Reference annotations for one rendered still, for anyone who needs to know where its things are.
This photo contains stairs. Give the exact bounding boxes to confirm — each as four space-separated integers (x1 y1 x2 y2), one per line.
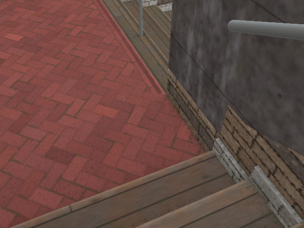
102 0 172 95
10 150 304 228

